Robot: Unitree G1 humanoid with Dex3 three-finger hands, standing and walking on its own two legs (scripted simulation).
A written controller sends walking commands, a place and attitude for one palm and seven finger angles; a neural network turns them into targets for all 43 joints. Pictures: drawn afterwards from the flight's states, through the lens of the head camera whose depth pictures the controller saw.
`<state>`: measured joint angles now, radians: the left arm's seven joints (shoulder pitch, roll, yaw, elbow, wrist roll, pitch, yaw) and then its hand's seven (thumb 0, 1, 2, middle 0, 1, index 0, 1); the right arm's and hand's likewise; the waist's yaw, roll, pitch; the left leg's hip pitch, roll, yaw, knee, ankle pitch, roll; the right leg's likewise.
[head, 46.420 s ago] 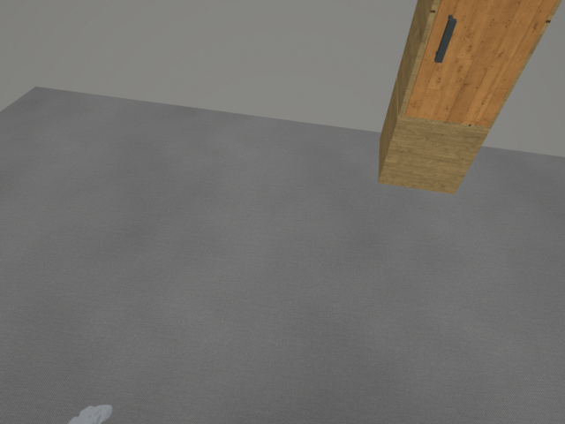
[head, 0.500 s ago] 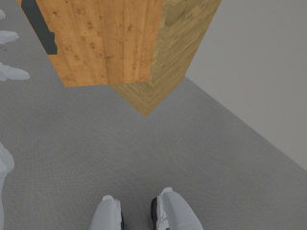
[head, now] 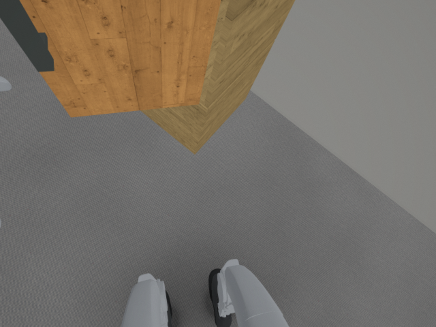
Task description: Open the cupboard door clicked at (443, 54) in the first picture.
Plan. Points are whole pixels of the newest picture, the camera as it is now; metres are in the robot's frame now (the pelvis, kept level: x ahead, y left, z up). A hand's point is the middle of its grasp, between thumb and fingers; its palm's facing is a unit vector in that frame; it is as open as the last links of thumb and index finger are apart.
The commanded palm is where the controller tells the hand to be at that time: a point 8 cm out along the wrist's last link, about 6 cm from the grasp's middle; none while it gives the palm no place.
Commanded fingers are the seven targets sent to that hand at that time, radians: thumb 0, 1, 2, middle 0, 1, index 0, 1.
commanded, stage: move the hooked fingers beside the handle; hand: left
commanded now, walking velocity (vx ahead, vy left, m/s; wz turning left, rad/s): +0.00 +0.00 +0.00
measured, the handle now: (24, 20) +0.59 +0.23 +0.08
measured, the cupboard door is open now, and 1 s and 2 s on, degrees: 51 51 50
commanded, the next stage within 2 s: slide the fingers in behind the handle in 0.76 s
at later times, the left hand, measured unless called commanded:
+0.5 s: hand out of the picture +0.53 +0.28 +0.09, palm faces +0.10 -0.99 -0.02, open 14.0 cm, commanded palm +0.52 +0.32 +0.07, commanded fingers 0.00 -0.50 0.30 -0.30 -1.20 -0.30 -1.20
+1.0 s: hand out of the picture +0.53 +0.29 +0.08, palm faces +0.09 -1.00 -0.02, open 14.0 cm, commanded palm +0.53 +0.31 +0.07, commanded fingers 0.00 -0.50 0.30 -0.30 -1.20 -0.30 -1.20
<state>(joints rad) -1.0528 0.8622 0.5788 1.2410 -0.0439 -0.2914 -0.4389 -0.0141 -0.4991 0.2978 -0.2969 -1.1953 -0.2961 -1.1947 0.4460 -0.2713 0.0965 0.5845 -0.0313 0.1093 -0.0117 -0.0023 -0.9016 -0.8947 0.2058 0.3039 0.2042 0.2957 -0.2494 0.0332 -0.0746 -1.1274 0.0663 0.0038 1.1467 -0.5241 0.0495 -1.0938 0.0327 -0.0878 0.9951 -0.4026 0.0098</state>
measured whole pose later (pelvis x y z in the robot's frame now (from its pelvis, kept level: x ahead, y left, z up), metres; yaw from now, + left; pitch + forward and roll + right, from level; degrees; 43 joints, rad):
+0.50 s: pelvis +0.00 -0.01 +0.00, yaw +1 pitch +26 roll -6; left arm -1.02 0.79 0.53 1.27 -0.06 -0.34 -0.40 -0.01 -0.50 0.30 -0.30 -1.20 -0.30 -1.20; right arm 0.39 -0.29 0.08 0.58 -0.02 0.11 -0.01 0.00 -0.90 -0.89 0.20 0.30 0.20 0.30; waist -0.23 0.03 -0.08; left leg -1.07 0.06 -0.01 1.13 -0.52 0.04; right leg -1.04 0.03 -0.10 1.00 -0.41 0.00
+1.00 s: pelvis -0.01 -0.01 -0.01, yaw +1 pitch +28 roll -7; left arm -1.11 0.88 0.53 1.28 -0.05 -0.30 -0.43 -0.01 -0.50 0.30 -0.30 -1.20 -0.30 -1.19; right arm 0.41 -0.28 0.10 0.60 -0.02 0.09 -0.02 0.00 -0.90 -0.89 0.20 0.30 0.20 0.30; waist -0.25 0.03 -0.07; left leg -1.17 0.07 -0.02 1.19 -0.52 0.04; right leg -1.13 0.03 -0.11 1.04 -0.41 0.00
